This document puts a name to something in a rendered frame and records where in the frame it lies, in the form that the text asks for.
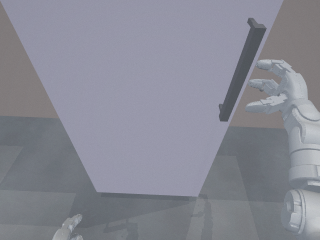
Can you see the fridge door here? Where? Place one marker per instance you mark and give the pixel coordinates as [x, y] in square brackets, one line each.
[137, 83]

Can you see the right robot forearm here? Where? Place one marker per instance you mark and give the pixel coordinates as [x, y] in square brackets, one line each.
[302, 123]

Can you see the left robot hand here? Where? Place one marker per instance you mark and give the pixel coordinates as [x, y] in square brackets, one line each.
[67, 227]

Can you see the handle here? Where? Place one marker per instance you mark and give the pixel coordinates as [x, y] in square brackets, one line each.
[247, 56]

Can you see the right robot upper arm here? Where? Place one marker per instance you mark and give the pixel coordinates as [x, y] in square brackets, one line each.
[300, 214]

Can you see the right robot hand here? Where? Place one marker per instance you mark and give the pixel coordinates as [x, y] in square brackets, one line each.
[291, 87]

